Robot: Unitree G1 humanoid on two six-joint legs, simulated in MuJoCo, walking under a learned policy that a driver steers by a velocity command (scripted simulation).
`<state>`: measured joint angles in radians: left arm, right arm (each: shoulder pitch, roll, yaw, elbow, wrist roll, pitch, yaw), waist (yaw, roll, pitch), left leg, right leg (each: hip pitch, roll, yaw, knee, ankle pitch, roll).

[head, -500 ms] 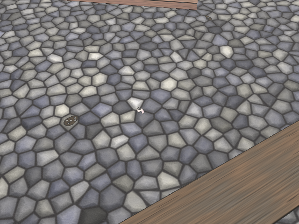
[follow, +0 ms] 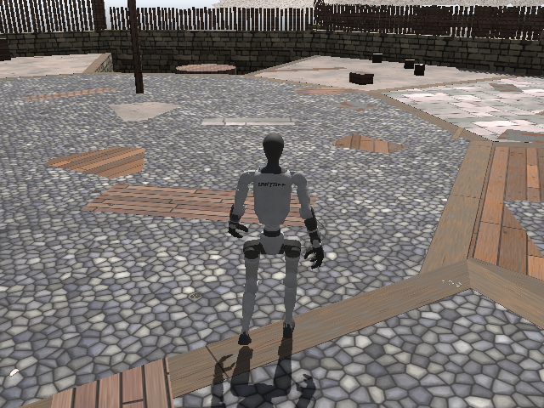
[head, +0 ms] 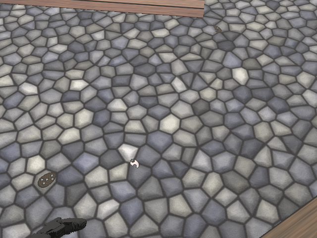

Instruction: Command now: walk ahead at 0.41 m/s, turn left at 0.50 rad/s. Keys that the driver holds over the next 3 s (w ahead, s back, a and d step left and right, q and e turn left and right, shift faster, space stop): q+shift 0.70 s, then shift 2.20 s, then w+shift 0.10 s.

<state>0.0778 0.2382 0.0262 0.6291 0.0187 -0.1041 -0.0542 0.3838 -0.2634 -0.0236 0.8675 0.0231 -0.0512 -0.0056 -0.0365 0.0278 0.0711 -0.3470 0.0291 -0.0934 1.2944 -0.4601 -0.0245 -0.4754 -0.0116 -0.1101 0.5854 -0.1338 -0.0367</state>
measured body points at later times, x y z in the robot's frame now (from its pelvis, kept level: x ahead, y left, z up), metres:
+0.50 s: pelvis +0.22 +0.07 -0.14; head +0.26 +0.10 +0.31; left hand +0.26 +0.39 -0.24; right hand +0.47 -0.15 -0.23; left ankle +0.25 +0.16 -0.87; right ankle +0.14 -0.11 -0.62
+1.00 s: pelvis +0.36 +0.04 -0.14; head +0.38 +0.04 +0.31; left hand +0.24 +0.32 -0.23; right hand +0.68 -0.02 -0.23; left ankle +0.25 +0.16 -0.79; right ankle +0.47 +0.00 -0.87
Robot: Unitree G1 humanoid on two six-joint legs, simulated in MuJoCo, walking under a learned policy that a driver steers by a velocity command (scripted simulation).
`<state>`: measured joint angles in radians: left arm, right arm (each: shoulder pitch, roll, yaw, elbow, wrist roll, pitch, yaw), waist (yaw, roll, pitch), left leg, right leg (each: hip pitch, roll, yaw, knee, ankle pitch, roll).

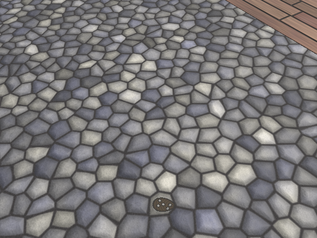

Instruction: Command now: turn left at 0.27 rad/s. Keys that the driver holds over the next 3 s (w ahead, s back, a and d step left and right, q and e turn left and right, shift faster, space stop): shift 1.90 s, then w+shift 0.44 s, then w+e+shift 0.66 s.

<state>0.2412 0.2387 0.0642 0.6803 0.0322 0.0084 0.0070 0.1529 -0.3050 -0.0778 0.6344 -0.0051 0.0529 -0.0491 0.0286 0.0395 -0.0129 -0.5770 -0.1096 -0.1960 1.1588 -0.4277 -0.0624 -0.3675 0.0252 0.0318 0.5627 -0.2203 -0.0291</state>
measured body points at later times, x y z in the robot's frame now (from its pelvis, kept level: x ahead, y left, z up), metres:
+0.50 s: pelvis +0.06 +0.00 +0.00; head +0.07 +0.01 +0.45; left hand +0.19 +0.25 -0.11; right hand +0.18 -0.24 -0.12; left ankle +0.03 +0.13 -0.73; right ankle +0.05 -0.11 -0.73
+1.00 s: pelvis +0.07 +0.00 +0.00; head +0.08 +0.00 +0.45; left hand +0.15 +0.25 -0.13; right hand +0.14 -0.25 -0.14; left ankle +0.03 +0.13 -0.73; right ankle +0.05 -0.11 -0.73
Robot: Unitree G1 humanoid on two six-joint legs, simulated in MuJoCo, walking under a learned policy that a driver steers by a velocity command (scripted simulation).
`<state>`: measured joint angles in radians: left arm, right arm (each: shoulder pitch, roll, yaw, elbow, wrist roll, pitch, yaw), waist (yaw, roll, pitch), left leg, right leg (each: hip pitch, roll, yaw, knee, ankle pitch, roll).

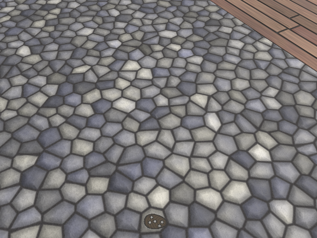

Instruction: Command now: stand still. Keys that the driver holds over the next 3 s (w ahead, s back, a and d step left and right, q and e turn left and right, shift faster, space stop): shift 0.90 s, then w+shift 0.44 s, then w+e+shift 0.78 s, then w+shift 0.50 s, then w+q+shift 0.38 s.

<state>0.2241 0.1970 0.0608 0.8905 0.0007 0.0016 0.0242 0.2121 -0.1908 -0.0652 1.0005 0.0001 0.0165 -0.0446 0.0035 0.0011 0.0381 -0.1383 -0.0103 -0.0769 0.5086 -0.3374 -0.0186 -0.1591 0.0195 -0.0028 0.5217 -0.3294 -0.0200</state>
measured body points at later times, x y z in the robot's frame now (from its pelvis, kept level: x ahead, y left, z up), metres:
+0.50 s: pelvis -0.01 -0.01 +0.00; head -0.01 -0.02 +0.45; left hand +0.02 +0.23 -0.15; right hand +0.00 -0.25 -0.16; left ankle -0.04 +0.14 -0.73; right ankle -0.03 -0.11 -0.73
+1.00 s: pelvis -0.01 -0.02 +0.00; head -0.01 -0.02 +0.45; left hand +0.00 +0.23 -0.15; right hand -0.01 -0.26 -0.15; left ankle -0.05 +0.12 -0.71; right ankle -0.03 -0.10 -0.73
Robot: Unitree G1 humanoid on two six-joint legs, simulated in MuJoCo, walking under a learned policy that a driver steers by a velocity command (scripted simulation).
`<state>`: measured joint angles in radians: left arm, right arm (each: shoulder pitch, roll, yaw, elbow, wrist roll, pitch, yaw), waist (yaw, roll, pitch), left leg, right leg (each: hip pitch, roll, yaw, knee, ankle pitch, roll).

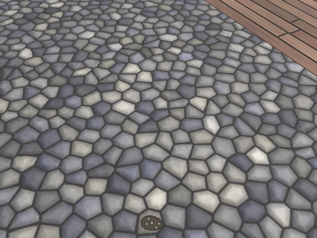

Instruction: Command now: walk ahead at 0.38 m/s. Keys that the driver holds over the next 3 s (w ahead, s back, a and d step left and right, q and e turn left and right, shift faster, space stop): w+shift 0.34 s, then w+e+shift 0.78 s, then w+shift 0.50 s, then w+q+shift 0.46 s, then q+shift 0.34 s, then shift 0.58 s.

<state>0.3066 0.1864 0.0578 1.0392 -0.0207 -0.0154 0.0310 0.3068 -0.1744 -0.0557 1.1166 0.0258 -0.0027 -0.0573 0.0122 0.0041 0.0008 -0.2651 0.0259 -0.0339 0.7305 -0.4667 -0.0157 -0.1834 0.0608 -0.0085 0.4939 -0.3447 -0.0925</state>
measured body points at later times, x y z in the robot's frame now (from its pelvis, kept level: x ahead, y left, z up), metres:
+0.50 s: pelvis +0.18 +0.11 +0.00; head +0.19 +0.12 +0.45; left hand +0.34 +0.34 -0.13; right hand +0.12 -0.12 -0.14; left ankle +0.11 +0.19 -0.74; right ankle +0.26 -0.08 -0.62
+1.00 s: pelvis +0.56 +0.03 +0.00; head +0.57 +0.02 +0.45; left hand +0.68 +0.25 -0.14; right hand +0.67 -0.28 -0.05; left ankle +0.76 +0.17 -0.65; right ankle +0.51 +0.00 -0.74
